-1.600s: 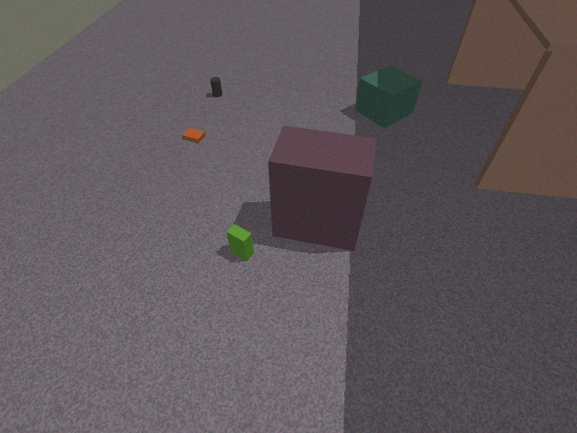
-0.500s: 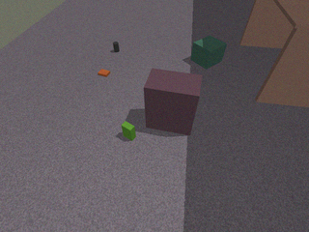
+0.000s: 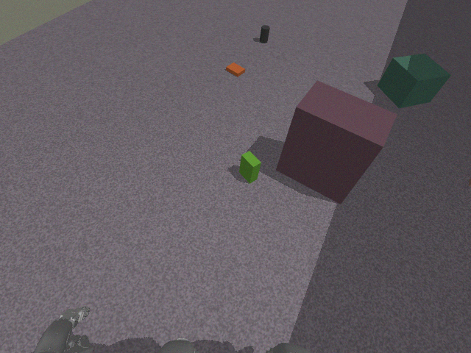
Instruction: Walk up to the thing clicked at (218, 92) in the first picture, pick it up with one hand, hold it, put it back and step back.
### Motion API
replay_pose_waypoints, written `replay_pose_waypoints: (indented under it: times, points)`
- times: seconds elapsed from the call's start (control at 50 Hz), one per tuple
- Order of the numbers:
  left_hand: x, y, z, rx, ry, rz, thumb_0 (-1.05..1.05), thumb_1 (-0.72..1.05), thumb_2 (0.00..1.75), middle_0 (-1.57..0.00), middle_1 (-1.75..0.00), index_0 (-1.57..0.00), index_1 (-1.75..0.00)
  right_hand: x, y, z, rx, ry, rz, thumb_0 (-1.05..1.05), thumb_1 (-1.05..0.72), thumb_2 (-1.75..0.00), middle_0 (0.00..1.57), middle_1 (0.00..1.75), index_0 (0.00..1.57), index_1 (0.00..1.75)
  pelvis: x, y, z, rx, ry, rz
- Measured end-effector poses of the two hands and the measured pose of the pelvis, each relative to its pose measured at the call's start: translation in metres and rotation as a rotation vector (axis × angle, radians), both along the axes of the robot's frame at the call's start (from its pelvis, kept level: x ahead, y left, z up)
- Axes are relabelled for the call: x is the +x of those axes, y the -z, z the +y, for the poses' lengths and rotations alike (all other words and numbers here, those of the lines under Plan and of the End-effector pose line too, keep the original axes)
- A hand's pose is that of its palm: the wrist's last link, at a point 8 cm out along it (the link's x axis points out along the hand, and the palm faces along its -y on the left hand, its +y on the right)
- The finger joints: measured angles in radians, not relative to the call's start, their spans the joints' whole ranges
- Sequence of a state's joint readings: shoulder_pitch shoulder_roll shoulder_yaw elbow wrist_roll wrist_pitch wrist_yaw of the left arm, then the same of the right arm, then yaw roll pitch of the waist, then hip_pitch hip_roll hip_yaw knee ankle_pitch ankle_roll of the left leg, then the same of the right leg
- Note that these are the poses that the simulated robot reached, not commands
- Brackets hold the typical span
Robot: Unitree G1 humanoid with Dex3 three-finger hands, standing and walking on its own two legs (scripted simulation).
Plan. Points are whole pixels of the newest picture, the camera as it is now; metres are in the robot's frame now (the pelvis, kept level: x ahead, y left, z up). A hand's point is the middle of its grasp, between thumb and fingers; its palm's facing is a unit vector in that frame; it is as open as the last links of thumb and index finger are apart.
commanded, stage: walk up
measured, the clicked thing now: (264, 34) +2.33 -0.25 -0.69
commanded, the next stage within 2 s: stand in 1.70 s
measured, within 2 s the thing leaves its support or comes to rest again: neither
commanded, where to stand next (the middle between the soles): +0.05 -0.01 m, yaw +29 degrees
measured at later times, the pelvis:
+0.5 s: pelvis -0.01 -0.05 +0.02, yaw +19 degrees
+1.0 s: pelvis -0.02 -0.05 +0.01, yaw +29 degrees
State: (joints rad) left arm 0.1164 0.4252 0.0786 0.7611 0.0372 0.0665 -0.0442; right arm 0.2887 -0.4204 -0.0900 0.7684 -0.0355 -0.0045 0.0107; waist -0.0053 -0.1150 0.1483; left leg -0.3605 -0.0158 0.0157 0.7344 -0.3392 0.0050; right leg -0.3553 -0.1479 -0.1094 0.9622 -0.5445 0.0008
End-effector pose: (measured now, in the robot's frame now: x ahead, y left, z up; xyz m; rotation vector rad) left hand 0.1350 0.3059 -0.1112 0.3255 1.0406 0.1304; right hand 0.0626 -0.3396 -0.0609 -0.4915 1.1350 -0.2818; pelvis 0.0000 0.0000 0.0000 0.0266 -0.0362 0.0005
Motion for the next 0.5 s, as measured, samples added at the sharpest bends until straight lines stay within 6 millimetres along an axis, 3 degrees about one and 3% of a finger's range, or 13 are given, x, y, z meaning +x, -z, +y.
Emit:
replay_pose_waypoints:
  times: [0.1,0.2,0.34,0.5]
  points:
    - [-0.027,-0.005,0.009,-0.002,-0.091,0.013,0.01,0.90,0.90,-0.20,-0.30,-0.20,-0.30,0.017,-0.007,0.009,-0.010,-0.076,0.003,0.01,-0.90,-0.90,0.21,0.30,0.20,0.30,0.002,-0.008,-0.004,-0.027,-0.076,0.006]
    - [-0.064,-0.011,0.010,0.032,-0.177,0.040,0.01,0.91,0.90,-0.20,-0.30,-0.20,-0.30,0.045,-0.001,0.009,0.008,-0.179,-0.016,0.01,-0.90,-0.90,0.21,0.30,0.20,0.30,0.000,-0.007,-0.016,-0.048,-0.142,0.014]
    - [-0.128,-0.019,-0.013,0.101,-0.284,0.042,0.01,0.91,0.90,-0.20,-0.30,-0.20,-0.30,0.092,0.025,0.001,0.060,-0.287,-0.050,0.01,-0.90,-0.90,0.21,0.30,0.20,0.30,-0.009,0.004,-0.046,-0.049,-0.229,0.004]
    - [-0.199,-0.042,-0.032,0.102,-0.403,0.098,0.01,0.90,0.90,-0.21,-0.30,-0.20,-0.30,0.127,0.019,0.023,0.127,-0.417,-0.033,0.01,-0.90,-0.90,0.20,0.30,0.20,0.30,-0.013,-0.015,-0.047,-0.012,-0.330,0.002]
